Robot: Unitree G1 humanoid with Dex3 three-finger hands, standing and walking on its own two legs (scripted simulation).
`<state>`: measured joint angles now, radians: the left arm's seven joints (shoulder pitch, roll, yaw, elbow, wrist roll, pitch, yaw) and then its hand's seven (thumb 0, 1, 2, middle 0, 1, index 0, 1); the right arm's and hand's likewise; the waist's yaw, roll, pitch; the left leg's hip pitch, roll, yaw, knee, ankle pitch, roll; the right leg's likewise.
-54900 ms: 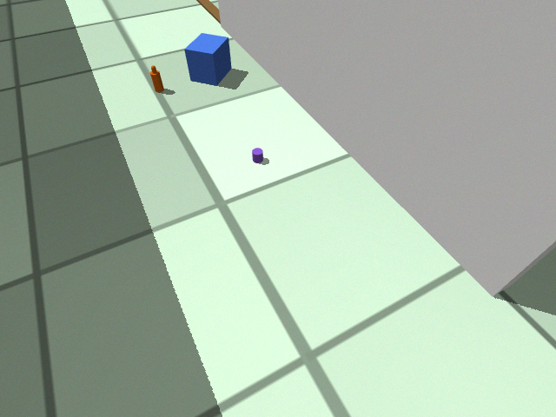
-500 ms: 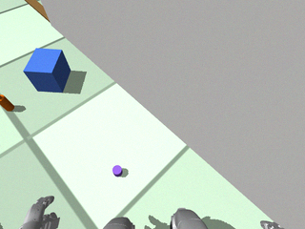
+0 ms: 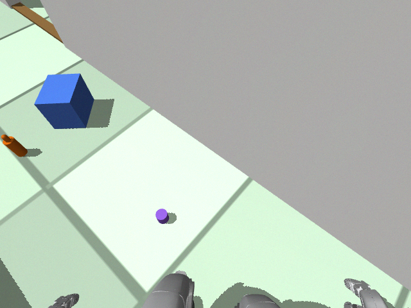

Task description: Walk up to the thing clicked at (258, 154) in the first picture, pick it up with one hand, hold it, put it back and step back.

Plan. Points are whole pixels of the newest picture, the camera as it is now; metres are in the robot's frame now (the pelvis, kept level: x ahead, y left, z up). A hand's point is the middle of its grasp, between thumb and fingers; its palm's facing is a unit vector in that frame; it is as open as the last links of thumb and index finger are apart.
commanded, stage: step back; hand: left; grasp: from above
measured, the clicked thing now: (162, 216) +0.53 +0.24 -0.73
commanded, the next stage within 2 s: none
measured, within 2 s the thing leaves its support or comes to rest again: neither
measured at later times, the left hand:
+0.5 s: hand out of the picture -0.04 +0.28 -0.15, palm faces +0.05 -0.92 -0.38, open 7.3 cm
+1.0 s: hand out of the picture -0.21 +0.26 -0.15, palm faces +0.10 -0.91 -0.41, open 7.3 cm
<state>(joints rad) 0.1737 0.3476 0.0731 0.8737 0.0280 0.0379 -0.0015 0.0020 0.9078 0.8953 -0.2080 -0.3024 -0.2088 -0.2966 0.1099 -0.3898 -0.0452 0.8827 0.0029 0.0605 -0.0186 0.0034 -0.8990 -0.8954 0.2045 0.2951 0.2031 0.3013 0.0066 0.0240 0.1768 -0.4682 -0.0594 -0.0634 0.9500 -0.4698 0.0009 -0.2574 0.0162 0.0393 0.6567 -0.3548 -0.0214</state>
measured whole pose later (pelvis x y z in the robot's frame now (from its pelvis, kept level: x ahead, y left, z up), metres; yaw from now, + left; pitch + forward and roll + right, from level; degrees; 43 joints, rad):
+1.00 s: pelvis -0.32 -0.03 -0.01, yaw +6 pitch -3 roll +2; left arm 0.10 0.39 0.07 0.77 0.02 0.05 0.03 0.00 0.90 0.90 -0.21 -0.30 -0.21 -0.30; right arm 0.21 -0.38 -0.05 0.89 -0.03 0.05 -0.01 0.00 -0.90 -0.90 0.20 0.29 0.20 0.30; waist 0.01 -0.05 0.21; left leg -0.25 -0.07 0.00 0.68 -0.38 0.02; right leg -0.45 -0.08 0.01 0.74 -0.27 0.01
